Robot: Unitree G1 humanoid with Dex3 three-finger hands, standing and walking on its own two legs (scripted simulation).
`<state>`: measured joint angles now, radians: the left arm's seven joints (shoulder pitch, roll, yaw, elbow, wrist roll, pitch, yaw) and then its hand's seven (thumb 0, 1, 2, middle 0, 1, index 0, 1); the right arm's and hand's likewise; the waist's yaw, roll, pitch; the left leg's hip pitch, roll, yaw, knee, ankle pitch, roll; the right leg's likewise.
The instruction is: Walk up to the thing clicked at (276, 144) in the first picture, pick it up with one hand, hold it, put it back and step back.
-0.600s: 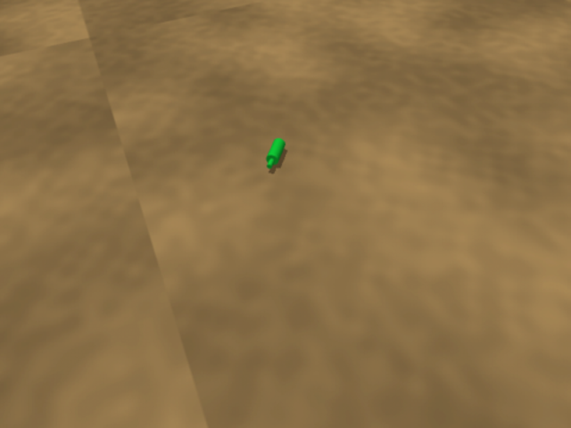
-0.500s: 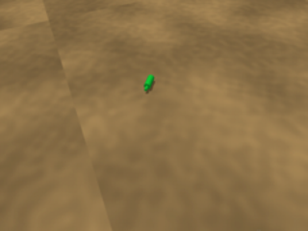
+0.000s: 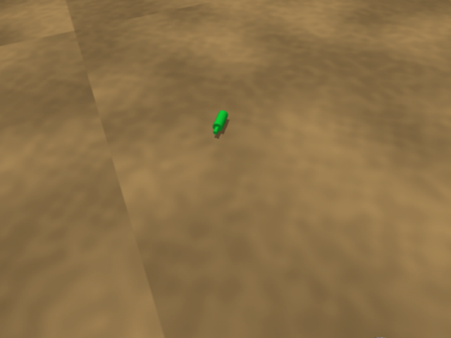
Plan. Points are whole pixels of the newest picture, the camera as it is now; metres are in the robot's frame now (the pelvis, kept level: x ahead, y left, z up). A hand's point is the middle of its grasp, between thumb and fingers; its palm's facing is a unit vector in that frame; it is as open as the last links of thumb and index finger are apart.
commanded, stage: stand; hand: left
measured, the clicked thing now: (219, 123) +1.45 +0.07 -0.75
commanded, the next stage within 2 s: walk up in 0.52 s
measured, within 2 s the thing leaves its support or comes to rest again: neither
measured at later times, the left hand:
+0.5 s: hand out of the picture +0.08 +0.25 -0.15, palm faces -0.02 -0.94 -0.35, open 7.4 cm
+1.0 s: hand (72, 330) +0.15 +0.34 -0.16, palm faces +0.30 -0.91 -0.27, open 7.4 cm
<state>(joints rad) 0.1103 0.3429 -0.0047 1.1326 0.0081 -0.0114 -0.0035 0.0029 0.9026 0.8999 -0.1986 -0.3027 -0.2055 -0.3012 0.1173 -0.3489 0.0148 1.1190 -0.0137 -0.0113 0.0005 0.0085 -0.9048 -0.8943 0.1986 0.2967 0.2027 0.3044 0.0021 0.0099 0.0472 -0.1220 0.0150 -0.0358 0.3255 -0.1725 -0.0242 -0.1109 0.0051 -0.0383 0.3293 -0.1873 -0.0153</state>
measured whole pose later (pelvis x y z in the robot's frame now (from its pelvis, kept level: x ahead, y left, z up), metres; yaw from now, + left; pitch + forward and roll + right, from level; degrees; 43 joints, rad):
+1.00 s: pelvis +0.12 +0.03 -0.02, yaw +21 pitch -4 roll +2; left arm 0.14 0.49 0.09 0.84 0.04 0.05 -0.15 0.01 0.91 0.90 -0.19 -0.30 -0.20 -0.30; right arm 0.35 -0.45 -0.05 0.94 -0.01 -0.07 -0.01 0.01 -0.90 -0.89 0.20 0.30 0.20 0.30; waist 0.00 -0.16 0.03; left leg -0.24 -0.01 0.05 0.51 -0.22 0.02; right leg -0.48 -0.08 0.03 1.09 -0.36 0.01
